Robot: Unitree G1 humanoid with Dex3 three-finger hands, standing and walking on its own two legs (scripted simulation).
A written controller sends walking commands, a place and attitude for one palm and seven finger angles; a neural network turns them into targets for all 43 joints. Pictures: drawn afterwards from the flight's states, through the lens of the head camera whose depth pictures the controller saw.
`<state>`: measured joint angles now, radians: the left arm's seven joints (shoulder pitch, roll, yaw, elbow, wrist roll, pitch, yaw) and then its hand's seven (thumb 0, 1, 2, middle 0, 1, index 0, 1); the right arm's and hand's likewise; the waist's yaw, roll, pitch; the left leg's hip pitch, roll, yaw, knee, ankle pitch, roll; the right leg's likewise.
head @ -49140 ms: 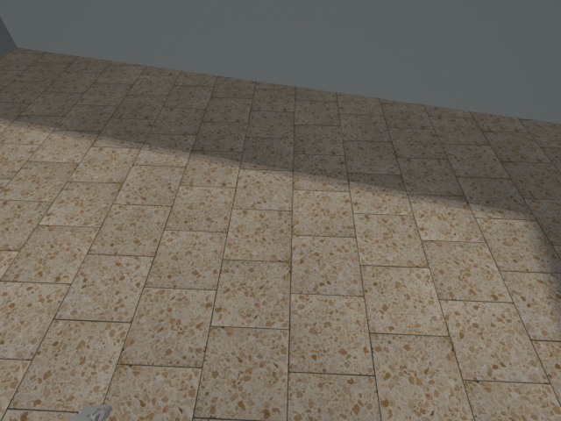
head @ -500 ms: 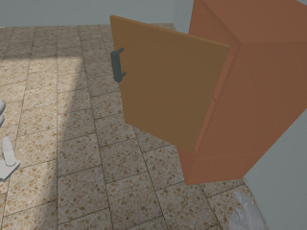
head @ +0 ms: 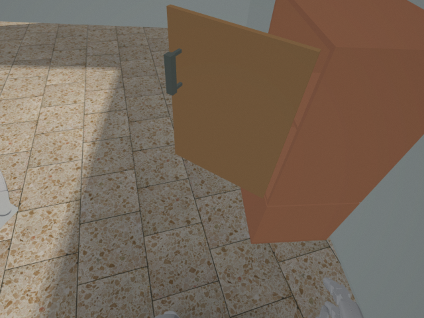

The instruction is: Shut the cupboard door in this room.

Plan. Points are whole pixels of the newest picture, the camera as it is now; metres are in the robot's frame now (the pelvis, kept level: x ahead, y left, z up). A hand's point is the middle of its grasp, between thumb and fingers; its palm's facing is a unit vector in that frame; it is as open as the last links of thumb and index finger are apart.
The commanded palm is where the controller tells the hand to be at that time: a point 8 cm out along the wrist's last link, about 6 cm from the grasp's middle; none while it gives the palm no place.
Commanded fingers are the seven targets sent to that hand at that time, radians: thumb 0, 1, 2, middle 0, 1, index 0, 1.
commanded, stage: step back with the hand held close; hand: left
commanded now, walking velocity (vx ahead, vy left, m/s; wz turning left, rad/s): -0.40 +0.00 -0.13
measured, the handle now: (175, 71) +0.79 +0.12 +0.06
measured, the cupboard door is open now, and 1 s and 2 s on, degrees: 54 54 54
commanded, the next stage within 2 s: stop stepping back and stand still in 0.38 s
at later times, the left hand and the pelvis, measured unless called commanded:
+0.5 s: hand out of the picture +0.10 +0.29 +0.20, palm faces +0.42 -0.80 -0.43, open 7.4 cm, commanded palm +0.04 +0.33 +0.19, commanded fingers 0.00 0.90 0.90 -0.20 -0.30 -0.20 -0.30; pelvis -0.10 +0.03 +0.00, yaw -2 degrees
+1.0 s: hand out of the picture +0.04 +0.32 +0.21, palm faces +0.28 -0.85 -0.45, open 7.4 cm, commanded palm -0.01 +0.36 +0.19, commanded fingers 0.00 0.90 0.90 -0.20 -0.30 -0.20 -0.30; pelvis -0.21 +0.10 +0.01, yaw -12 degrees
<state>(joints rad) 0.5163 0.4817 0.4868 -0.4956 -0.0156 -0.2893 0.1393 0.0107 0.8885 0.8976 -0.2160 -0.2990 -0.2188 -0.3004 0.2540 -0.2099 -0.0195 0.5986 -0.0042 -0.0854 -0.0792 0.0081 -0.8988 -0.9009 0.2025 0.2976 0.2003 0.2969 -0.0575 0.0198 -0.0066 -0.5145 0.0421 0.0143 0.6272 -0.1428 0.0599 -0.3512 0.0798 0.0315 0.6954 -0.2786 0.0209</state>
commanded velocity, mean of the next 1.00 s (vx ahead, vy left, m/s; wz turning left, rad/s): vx -0.06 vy -0.06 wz -0.06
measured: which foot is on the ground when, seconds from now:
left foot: down 0.00-0.48, up 0.50-0.60, down 0.62-0.90, up 0.92-1.00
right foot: down 0.00-0.30, up 0.32-0.44, down 0.46-0.62, up 0.64-0.90, down 0.92-1.00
